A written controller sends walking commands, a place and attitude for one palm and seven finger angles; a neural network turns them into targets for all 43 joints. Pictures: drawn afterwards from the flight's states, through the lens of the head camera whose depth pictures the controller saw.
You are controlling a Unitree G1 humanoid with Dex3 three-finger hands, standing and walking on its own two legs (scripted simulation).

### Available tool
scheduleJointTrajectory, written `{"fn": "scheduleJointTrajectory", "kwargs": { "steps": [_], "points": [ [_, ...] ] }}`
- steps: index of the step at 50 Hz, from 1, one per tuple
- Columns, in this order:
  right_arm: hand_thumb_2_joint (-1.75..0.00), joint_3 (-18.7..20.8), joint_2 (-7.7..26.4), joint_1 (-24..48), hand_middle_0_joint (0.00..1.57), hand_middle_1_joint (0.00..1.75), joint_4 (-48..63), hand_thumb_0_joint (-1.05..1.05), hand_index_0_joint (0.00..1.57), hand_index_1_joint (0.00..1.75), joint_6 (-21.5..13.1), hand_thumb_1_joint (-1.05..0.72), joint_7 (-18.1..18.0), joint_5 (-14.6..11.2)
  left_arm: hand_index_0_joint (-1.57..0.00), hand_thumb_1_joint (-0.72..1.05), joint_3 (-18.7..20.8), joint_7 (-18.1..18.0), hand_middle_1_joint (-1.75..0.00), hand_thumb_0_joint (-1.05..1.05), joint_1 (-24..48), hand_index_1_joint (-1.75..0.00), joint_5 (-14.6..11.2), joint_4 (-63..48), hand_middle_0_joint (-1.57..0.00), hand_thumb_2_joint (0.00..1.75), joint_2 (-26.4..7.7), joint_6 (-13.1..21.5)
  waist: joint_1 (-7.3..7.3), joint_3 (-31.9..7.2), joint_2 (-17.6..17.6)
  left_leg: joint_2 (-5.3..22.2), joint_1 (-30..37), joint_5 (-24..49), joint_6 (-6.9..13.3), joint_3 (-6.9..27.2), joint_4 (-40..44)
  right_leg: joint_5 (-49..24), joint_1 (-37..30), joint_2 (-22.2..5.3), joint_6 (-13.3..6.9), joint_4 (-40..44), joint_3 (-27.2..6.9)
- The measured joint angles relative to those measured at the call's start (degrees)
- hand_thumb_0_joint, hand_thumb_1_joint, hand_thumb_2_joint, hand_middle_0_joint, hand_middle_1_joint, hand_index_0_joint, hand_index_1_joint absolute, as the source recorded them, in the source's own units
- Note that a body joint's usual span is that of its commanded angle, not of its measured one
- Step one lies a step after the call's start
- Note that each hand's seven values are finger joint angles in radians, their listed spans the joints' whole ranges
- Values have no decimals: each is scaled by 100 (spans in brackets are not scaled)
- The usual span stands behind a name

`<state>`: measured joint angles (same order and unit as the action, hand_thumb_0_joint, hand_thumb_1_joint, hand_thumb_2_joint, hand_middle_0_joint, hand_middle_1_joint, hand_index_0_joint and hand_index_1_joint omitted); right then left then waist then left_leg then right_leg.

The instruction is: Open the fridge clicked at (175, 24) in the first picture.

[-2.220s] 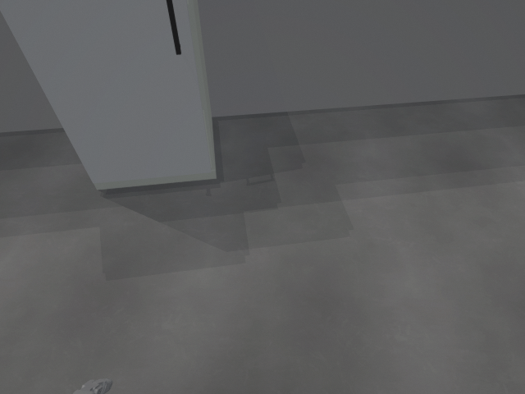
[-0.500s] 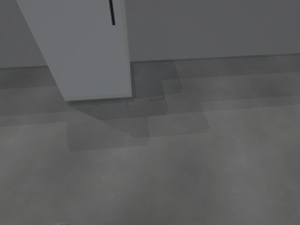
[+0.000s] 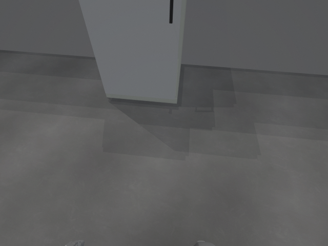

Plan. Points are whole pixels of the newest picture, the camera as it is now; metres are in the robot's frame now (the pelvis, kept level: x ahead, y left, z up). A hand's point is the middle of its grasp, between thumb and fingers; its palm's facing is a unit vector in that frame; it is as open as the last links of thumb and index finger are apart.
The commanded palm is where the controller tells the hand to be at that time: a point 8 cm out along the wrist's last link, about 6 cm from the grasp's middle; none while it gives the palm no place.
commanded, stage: walk to a spot facing it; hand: right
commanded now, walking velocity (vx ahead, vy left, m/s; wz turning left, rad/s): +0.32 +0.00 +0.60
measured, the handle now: out of the picture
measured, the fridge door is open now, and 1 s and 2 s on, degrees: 0 0 0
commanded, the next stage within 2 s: turn to face it in 1.52 s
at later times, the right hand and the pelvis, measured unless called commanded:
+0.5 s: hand (229, 191) +0.32 -0.21 -0.17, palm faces -0.32 +0.93 -0.15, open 7.4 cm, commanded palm none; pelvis +0.15 -0.06 +0.00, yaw +19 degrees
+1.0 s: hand (198, 144) +0.50 -0.13 -0.17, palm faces -0.48 +0.84 -0.25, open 7.3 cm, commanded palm none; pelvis +0.36 +0.03 -0.01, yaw +33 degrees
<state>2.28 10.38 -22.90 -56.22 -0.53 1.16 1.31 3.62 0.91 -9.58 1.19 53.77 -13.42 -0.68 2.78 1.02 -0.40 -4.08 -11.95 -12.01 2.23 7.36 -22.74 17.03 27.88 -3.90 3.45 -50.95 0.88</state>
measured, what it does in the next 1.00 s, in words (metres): walks ahead, turning left: right foot, then left foot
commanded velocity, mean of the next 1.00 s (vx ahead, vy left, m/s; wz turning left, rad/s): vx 0.33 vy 0.00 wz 0.51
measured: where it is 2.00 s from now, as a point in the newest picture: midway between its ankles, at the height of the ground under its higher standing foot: (137, 184)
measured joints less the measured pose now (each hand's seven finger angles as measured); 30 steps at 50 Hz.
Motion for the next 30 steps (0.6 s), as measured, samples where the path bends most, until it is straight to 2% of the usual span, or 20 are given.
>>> {"fn": "scheduleJointTrajectory", "kwargs": {
  "steps": [4, 6, 7, 9, 12, 14, 17, 20, 23, 27, 30],
  "points": [
    [-90, 75, 116, -8, 20, 30, 8, 0, 20, 30, 32, -90, -16, 17, -20, 91, -22, -23, -30, 1, 52, -30, -41, -81, -20, 90, 46, 86, 100, -56, -102, -5, 45, -201, -141, 261, -131, 162, -424, 127, -57, 1013, -10],
    [-90, 125, 183, -27, 20, 30, 27, 1, 20, 30, 73, -90, -15, 5, -20, 91, -68, -50, -30, 1, 43, -30, -66, -172, -20, 90, 62, 202, 102, -100, -128, -55, -49, -474, -220, 405, -506, 89, -887, 177, -101, 1848, 31],
    [-90, 161, 225, 0, 20, 30, 14, 1, 20, 30, 111, -90, -6, -15, -20, 91, -85, -76, -30, 1, 50, -30, -50, -202, -20, 90, 89, 281, 60, -100, -161, -59, -214, -815, -163, 405, -975, -82, -962, 195, -205, 1941, 94],
    [-90, 238, 331, 144, 20, 30, -60, 1, 20, 30, 197, -91, 16, -5, -20, 91, -147, -103, -30, 1, 6, -30, -16, -232, -20, 89, 195, 364, 16, -59, -256, 30, -708, -1302, -149, 77, -2286, -13, -1101, 183, -426, 1793, 325],
    [-90, 330, 515, 422, 20, 30, -56, 1, 20, 30, 251, -91, 104, 52, -20, 91, -225, -135, -30, 0, -299, -30, -5, -175, -20, 89, 357, 415, -69, -78, -303, 262, -1443, -861, -215, -492, -3772, 11, -1563, 103, -520, 2183, 568],
    [-90, 377, 601, 604, 20, 30, 45, 1, 19, 30, 250, -91, 142, 70, -20, 91, -261, -166, -30, 0, -539, -30, -13, -55, -20, 89, 438, 441, -92, -81, -320, 426, -1839, -374, -281, -663, -4270, -42, -1875, 75, -520, 2534, 729],
    [-90, 411, 641, 856, 19, 30, 196, 1, 19, 29, 256, -91, 148, 74, -20, 91, -278, -217, -30, 0, -904, -30, -37, 165, -20, 89, 519, 476, -145, -60, -308, 596, -2303, 135, -352, -699, -4641, -22, -2242, 65, -525, 2883, 970],
    [-90, 404, 603, 1101, 19, 30, 279, 1, 19, 29, 297, -91, 144, 74, -20, 91, -281, -255, -30, 0, -1248, -30, -45, 397, -20, 89, 579, 494, -224, 1, -287, 706, -2616, 395, -387, -705, -4723, 107, -2526, 76, -526, 3054, 1203],
    [-90, 359, 503, 1337, 19, 30, 298, 0, 19, 29, 336, -91, 157, 74, -20, 91, -283, -279, -30, 0, -1557, -30, -33, 613, -20, 89, 624, 494, -320, 109, -252, 767, -2724, 507, -376, -850, -4394, 275, -2812, 80, -496, 3181, 1435],
    [-90, 245, 314, 1701, 19, 30, 281, 0, 19, 29, 353, -91, 196, 66, -20, 91, -281, -292, -30, 1, -1895, -30, 13, 824, -20, 89, 669, 479, -516, 332, -187, 738, -2494, 392, -253, -1264, -3231, 535, -3198, 57, -414, 3299, 1716],
    [-90, 149, 173, 1974, 19, 30, 316, 1, 19, 29, 294, -91, 209, 54, -20, 91, -272, -277, -30, 1, -2087, -30, 21, 947, -20, 89, 687, 432, -635, 502, -128, 511, -2139, 100, -31, -1591, -2269, 838, -3412, -31, -290, 3167, 1932]
  ]
}}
